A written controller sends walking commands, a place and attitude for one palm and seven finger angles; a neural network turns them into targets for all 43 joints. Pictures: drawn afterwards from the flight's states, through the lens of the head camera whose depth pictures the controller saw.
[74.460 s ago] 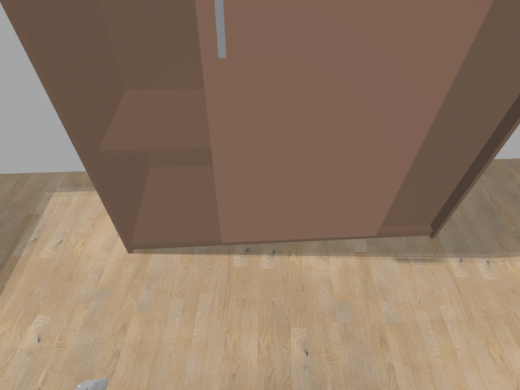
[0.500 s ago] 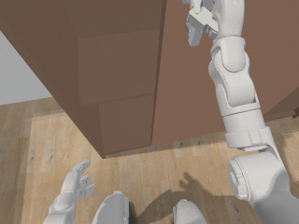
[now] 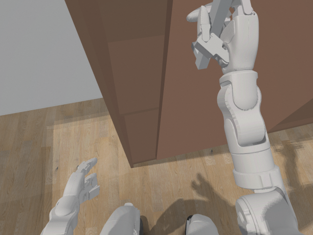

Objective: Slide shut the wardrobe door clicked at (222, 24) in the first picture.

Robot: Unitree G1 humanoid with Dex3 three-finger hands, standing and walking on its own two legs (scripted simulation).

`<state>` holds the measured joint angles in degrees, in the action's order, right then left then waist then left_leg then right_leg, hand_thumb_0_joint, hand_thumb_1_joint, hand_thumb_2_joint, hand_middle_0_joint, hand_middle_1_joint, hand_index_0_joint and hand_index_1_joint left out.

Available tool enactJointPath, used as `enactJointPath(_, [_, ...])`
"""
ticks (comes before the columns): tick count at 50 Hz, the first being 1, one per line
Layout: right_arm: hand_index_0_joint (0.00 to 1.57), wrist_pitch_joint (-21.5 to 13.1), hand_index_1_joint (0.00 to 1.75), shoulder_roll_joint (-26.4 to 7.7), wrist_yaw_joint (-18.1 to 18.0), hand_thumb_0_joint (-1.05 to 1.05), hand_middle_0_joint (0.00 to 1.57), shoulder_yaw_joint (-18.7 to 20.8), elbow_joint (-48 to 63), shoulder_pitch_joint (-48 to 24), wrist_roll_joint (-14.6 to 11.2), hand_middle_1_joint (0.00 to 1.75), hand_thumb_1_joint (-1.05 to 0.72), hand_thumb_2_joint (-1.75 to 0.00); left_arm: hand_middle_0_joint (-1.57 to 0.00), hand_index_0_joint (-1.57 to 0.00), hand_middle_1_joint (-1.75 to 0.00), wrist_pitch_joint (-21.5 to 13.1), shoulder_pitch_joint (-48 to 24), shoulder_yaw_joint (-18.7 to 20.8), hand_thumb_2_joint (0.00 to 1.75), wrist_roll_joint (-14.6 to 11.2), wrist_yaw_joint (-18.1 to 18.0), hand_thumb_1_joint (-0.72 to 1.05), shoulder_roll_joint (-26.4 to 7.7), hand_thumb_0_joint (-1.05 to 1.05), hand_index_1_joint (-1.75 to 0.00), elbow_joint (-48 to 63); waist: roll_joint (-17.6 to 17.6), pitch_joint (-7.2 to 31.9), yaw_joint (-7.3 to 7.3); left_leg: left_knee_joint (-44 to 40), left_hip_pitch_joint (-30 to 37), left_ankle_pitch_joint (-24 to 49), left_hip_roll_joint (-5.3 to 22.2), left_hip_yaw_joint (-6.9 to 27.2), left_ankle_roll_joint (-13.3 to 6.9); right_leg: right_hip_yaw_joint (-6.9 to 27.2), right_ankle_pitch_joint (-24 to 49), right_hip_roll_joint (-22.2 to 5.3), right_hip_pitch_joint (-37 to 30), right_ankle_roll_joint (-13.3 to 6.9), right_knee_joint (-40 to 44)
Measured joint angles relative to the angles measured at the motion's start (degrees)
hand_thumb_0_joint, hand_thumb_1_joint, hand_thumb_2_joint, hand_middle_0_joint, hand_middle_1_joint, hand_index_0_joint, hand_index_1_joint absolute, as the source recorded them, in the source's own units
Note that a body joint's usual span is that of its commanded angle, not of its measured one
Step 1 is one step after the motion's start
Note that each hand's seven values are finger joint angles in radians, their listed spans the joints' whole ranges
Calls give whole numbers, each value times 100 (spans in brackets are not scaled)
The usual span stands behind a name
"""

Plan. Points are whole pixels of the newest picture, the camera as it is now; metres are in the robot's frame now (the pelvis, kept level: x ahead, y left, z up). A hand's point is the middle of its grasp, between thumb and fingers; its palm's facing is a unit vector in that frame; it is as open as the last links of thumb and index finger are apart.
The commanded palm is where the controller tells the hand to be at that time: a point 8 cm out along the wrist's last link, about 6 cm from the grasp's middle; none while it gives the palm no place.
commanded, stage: step sideways, sliding the door along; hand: right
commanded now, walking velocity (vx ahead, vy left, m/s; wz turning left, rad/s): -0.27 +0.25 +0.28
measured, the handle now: out of the picture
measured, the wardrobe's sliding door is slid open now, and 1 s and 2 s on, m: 0.14 0.00 0.00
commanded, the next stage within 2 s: stop walking and hold the door there in 1.18 s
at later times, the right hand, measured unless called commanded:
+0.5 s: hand (108, 50) +0.38 +0.06 +0.24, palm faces +0.07 +0.99 -0.07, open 6.5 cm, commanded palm +0.35 +0.08 +0.24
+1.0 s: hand (105, 45) +0.39 +0.07 +0.25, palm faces +0.36 +0.93 -0.07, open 6.3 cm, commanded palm +0.34 +0.12 +0.26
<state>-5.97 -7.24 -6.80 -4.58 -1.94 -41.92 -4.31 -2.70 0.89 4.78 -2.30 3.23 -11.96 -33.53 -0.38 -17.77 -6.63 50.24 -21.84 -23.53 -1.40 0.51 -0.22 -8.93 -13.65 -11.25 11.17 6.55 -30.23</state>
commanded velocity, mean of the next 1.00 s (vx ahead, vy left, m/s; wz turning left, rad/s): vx -0.17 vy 0.18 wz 0.18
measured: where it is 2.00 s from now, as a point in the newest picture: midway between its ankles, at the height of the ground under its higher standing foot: outside the picture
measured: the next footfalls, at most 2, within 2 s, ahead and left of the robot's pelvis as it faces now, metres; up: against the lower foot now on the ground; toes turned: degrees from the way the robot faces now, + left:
left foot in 0.08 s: +0.08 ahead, +0.15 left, +0.00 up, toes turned +4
right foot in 0.32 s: +0.03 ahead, -0.09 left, +0.00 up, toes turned -12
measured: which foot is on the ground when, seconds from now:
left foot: up 0.00-0.06, down 0.08-0.34, up 0.36-0.48, down 0.50-0.76, up 0.78-0.88, down 0.90-1.00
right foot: down 0.00-0.12, up 0.14-0.30, down 0.32-0.56, up 0.58-0.72, down 0.74-1.00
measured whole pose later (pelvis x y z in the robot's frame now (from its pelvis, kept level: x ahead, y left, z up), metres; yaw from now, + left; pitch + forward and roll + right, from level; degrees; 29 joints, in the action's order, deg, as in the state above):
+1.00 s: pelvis -0.04 +0.27 +0.00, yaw +5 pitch -5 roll +0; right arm 0.1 -18.1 -11.2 13.8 -10.4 -41.7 -4.5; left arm -6.0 4.9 4.0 -4.5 1.8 -13.4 -37.0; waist -2.9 -16.3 -7.3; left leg 35.2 -13.7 -16.6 -2.0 -4.8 -3.8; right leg -1.9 -23.4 -12.4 12.9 1.9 -45.1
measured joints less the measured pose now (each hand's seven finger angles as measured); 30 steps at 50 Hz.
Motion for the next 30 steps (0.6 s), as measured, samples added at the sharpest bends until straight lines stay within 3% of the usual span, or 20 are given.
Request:
enactJointPath(4, [11,-18,129,-66,-43,-5,49,63,142,32,72,140,-79,-84,-20,-19,-30,-43,-113,-120,89,-51,-8,91,113,1,-30,30,-201,-81,-107,-779,365,514,342,-114,31,50,-239,-429,79,251,-566])
enactJointPath(5, [10,-40,128,-68,-52,-5,49,117,157,28,83,140,-79,-84,-20,-19,-30,-50,-178,-147,89,-80,-22,91,135,1,-30,-2,-341,-150,-71,-792,451,470,237,-247,8,159,-306,-591,129,197,-771])
enactJointPath(7, [9,-129,127,15,-69,-6,49,181,144,54,76,140,-80,-84,-20,-19,-30,-43,-264,-143,89,-132,-55,91,159,1,-30,-106,-617,-296,111,-827,636,400,45,-546,-170,420,-132,-795,316,-117,-1202])
enactJointPath(10, [11,-132,128,121,-146,-4,47,153,338,304,31,140,-79,-85,-20,-19,-30,-1,-335,-163,89,-99,-173,91,212,1,-30,-318,-403,-188,232,-1043,515,566,147,-527,-374,755,-1277,-77,628,-360,-1874])
enactJointPath(12, [14,-62,128,236,-243,-3,44,62,520,449,-13,140,-79,-85,-20,-19,-30,-46,-342,-165,89,-65,-237,91,184,1,-30,-386,-284,-124,311,-1381,469,859,175,-484,-406,688,-1408,330,589,-432,-1479])
enactJointPath(14, [16,-12,128,284,-314,-2,42,-64,605,478,0,141,-79,-84,-20,-19,-30,-29,-357,-160,89,-49,-264,91,138,1,-30,-388,-208,-87,409,-1603,397,1194,118,-480,-423,398,-697,466,364,-473,-607])
enactJointPath(16, [16,68,126,335,-383,-1,39,-136,511,379,8,141,-79,-84,-20,-19,-30,14,-276,-107,89,-54,-232,91,78,1,-30,-308,-198,32,479,-1580,257,1347,-36,-503,-328,92,418,324,84,-500,155])
enactJointPath(18, [17,103,125,249,-263,-1,40,-23,183,106,-13,141,-79,-84,-20,-19,-30,27,-124,6,89,-58,-155,91,92,1,-30,-194,19,58,355,-1097,48,951,-69,-286,-127,4,304,281,49,-228,248])
enactJointPath(21, [15,89,125,84,-184,-2,42,192,-225,-148,-42,141,-78,-85,-20,-19,-30,52,57,27,89,-18,-52,91,28,1,-30,-18,6,71,137,-139,-131,121,-29,-146,-40,-4,89,12,152,-7,-74])
enactJointPath(25, [13,157,128,-260,-193,-3,44,604,-531,-291,-25,141,-77,-86,-20,-19,-30,130,155,-51,89,-62,22,91,64,1,-30,30,-130,149,-92,-503,350,120,237,-167,43,21,-124,-493,281,260,-578])
enactJointPath(26, [13,161,128,-349,-205,-3,44,740,-610,-339,-15,141,-77,-86,-20,-19,-30,136,128,-70,89,-87,29,91,70,1,-30,8,-250,93,-98,-570,440,3,109,-284,-28,103,-172,-665,317,192,-728])
enactJointPath(28, [13,143,128,-467,-220,-4,46,979,-795,-403,-24,141,-76,-86,-20,-19,-30,143,111,-79,89,-149,21,91,50,1,-30,-70,-540,-76,42,-735,684,132,-147,-582,-373,378,-10,-923,396,-128,-923])
enactJointPath(30, [14,138,129,-575,-237,-4,47,1168,-911,-319,-30,141,-76,-86,-20,-19,-30,189,135,-96,89,-165,-27,91,66,1,-30,-222,-473,-25,84,-847,688,239,-143,-620,-545,658,-444,-626,537,-337,-1368])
